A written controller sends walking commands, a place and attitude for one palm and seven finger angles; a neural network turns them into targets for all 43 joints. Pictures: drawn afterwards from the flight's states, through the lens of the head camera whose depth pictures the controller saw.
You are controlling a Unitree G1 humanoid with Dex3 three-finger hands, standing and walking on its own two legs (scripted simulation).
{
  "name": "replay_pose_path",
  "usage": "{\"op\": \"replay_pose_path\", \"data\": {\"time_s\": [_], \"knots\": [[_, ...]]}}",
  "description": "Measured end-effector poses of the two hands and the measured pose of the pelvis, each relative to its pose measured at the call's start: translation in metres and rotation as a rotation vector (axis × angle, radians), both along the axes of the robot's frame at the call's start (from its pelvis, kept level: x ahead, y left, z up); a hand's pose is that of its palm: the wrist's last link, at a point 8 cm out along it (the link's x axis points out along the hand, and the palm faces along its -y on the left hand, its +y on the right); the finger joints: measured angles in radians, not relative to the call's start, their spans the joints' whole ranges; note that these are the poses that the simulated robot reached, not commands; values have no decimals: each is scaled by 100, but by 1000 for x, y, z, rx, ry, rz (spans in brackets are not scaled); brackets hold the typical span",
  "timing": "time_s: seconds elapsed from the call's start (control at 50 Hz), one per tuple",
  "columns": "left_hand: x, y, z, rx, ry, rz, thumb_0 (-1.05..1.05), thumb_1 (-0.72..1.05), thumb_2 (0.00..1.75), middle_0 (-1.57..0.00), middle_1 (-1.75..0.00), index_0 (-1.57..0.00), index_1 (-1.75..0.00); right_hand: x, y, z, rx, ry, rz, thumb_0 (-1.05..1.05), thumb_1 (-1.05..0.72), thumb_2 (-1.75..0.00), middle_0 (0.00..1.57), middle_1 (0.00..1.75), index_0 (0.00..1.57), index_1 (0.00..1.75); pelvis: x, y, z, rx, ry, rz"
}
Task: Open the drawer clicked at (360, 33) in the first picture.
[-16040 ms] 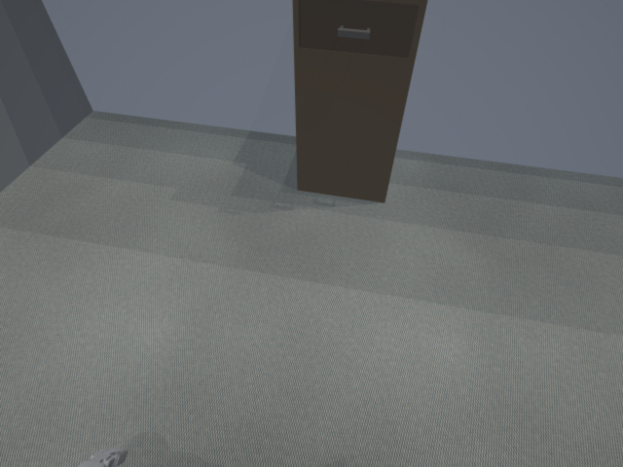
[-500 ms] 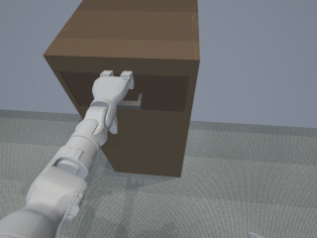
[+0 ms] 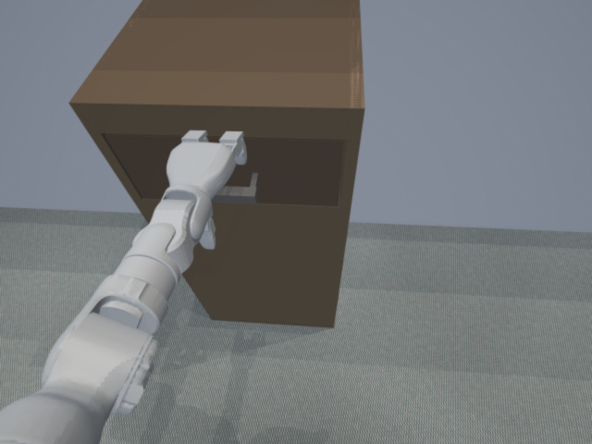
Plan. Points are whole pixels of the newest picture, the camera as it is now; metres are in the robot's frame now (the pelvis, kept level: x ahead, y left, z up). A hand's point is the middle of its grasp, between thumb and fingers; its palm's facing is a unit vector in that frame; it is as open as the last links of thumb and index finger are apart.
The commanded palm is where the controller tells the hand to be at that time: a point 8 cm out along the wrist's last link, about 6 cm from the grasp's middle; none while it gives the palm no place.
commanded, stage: re-aim the fingers above the handle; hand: left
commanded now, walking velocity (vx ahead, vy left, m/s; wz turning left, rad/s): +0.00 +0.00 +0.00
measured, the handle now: (227, 185) +0.52 +0.12 +0.01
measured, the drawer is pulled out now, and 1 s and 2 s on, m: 0.00 0.00 0.00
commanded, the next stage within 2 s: lower the fingers behind the handle in 1.56 s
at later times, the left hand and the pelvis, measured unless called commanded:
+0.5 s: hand (211, 190) +0.46 +0.12 +0.06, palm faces +0.01 -0.02 -1.00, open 13.8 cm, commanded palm +0.43 +0.14 +0.12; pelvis -0.01 +0.00 +0.00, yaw +0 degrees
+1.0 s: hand (208, 189) +0.46 +0.13 +0.07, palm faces +0.01 +0.00 -1.00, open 13.8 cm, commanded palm +0.44 +0.14 +0.12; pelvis -0.01 +0.00 +0.00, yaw +0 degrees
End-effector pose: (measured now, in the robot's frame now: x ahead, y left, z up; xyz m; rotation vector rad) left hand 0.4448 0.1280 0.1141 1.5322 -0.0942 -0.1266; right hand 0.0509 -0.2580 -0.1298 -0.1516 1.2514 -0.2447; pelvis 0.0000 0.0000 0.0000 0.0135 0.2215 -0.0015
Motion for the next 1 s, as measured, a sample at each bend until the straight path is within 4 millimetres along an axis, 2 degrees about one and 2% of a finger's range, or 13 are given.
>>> {"op": "replay_pose_path", "data": {"time_s": [0.24,0.42,0.66,0.84,1.0], "knots": [[1,7,3,28,-13,62,0,-49,30,-32,-120,-32,-120,-7,1,1,2,-13,-14,1,-91,-90,20,30,20,30,-7,2,0,3,-2,-8],[-6,-3,6,6,-18,4,0,-49,30,-32,-120,-32,-120,-2,2,3,-3,-42,0,1,-91,-90,20,30,20,30,-9,2,1,3,-10,-6],[-9,9,8,24,-19,59,0,-49,30,-32,-120,-32,-120,5,3,3,5,-58,8,1,-91,-90,20,30,20,30,-10,1,2,4,-16,-6],[-17,-1,8,14,-24,0,0,-49,30,-32,-120,-32,-120,10,2,5,2,-69,23,1,-91,-90,20,30,20,30,-11,0,2,3,-26,2],[-7,2,8,32,-34,44,0,-49,30,-32,-120,-32,-120,7,1,4,-3,-69,15,1,-91,-90,20,30,20,30,-13,-1,1,6,-15,-3]]}}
